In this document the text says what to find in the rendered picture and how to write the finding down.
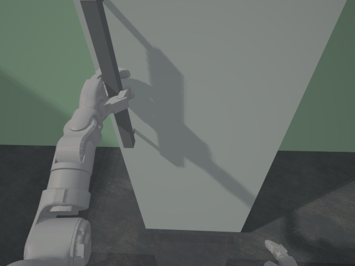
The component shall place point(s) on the left robot hand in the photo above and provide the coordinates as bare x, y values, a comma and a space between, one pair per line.
93, 95

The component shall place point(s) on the left robot upper arm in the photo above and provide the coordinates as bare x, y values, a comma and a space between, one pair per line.
58, 242

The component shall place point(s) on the left robot forearm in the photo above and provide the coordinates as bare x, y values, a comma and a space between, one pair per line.
67, 192

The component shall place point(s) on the fridge door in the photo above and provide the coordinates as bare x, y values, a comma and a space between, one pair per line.
216, 84

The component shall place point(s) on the right robot hand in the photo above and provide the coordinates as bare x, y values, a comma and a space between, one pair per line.
280, 254

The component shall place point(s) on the handle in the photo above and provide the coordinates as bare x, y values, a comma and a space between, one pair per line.
98, 28

